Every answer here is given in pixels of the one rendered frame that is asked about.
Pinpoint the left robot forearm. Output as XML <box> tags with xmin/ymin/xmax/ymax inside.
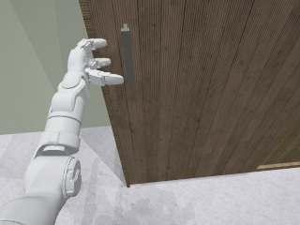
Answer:
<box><xmin>23</xmin><ymin>70</ymin><xmax>90</xmax><ymax>194</ymax></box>

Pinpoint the robot left upper arm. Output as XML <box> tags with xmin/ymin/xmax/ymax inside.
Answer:
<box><xmin>0</xmin><ymin>156</ymin><xmax>82</xmax><ymax>225</ymax></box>

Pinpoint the wardrobe door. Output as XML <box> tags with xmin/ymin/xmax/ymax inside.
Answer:
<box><xmin>87</xmin><ymin>0</ymin><xmax>300</xmax><ymax>185</ymax></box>
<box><xmin>260</xmin><ymin>117</ymin><xmax>300</xmax><ymax>166</ymax></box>

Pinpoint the handle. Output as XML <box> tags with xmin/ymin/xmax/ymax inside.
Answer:
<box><xmin>121</xmin><ymin>23</ymin><xmax>135</xmax><ymax>84</ymax></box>

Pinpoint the left robot hand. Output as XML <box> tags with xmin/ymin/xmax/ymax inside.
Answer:
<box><xmin>67</xmin><ymin>38</ymin><xmax>124</xmax><ymax>86</ymax></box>

